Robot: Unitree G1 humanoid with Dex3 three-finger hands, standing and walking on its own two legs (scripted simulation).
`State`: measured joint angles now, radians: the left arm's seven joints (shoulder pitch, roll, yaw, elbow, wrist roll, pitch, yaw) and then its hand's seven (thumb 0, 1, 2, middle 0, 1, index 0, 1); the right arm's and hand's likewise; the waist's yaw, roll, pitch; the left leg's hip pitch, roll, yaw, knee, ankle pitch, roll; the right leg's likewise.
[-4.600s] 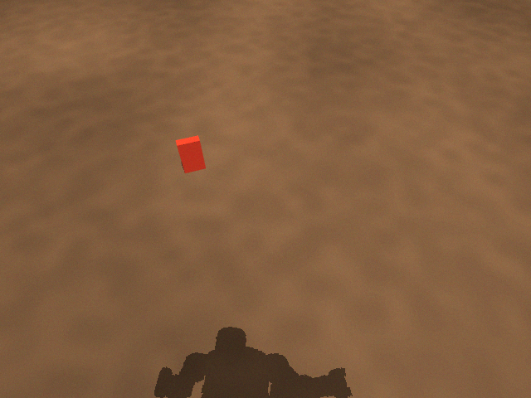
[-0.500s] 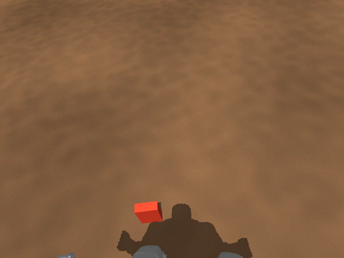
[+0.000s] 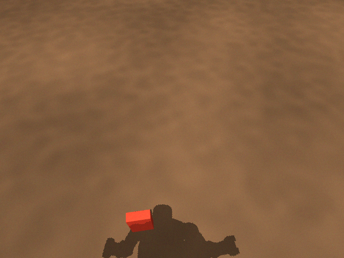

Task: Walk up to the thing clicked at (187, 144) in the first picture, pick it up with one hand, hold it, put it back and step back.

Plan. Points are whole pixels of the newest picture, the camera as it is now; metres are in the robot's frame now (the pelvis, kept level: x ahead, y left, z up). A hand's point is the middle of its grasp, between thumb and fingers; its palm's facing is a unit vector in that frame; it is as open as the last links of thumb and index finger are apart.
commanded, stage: walk up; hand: left
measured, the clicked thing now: (140, 221) +0.36 +0.20 -0.66
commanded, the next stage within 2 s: stand in 1.54 s
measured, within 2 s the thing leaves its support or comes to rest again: neither
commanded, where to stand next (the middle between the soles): +0.04 -0.01 m, yaw -1 degrees
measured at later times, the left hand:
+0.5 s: hand out of the picture +0.12 +0.26 -0.15, palm faces -0.05 -0.93 -0.36, open 7.4 cm
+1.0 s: hand (84, 257) +0.14 +0.24 -0.13, palm faces -0.05 -0.94 -0.34, open 7.4 cm
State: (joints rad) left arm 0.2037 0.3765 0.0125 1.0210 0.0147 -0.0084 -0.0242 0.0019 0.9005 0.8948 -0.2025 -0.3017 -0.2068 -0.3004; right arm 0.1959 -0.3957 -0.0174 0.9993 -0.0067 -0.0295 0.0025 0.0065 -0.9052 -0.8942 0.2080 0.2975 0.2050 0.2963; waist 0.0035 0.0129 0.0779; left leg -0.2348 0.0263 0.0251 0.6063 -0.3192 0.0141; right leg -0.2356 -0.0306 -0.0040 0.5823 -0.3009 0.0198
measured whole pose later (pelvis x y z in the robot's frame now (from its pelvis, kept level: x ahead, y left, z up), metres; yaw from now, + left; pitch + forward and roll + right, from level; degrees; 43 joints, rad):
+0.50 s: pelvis +0.03 -0.01 +0.00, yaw -1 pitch -3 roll +0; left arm 0.14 0.40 0.01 1.02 0.00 -0.02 -0.01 0.00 0.90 0.90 -0.20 -0.30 -0.21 -0.30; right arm 0.15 -0.37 -0.01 1.04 -0.01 -0.03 0.01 0.01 -0.90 -0.89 0.21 0.30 0.21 0.30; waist 0.01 -0.03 0.10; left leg -0.18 0.02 0.07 0.56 -0.32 0.01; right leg -0.22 -0.03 -0.01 0.57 -0.27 -0.01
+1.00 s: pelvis +0.03 -0.01 +0.02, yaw -2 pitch -3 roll +0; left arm 0.07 0.35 0.00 1.13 0.01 -0.01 -0.02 0.00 0.90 0.89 -0.20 -0.30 -0.21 -0.30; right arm 0.09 -0.36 0.00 1.14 -0.01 -0.02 0.01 0.01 -0.91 -0.89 0.21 0.30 0.21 0.30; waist 0.00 0.01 0.05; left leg -0.09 0.02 0.07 0.36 -0.21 0.00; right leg -0.13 -0.02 -0.01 0.37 -0.19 0.01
